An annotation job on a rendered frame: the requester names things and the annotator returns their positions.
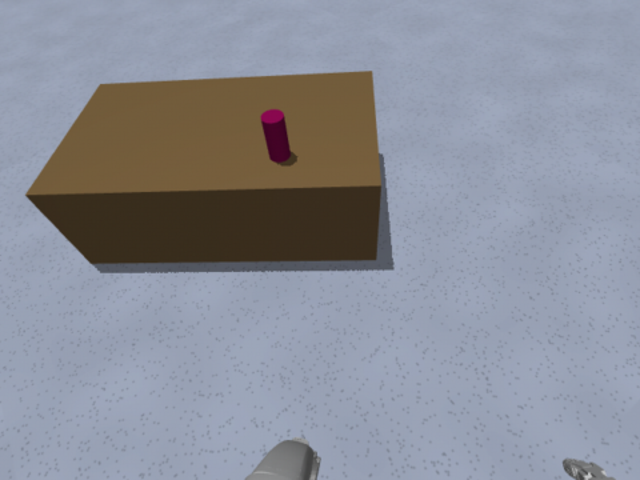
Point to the can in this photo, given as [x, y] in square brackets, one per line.
[274, 127]

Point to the right robot hand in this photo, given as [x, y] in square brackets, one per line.
[581, 470]

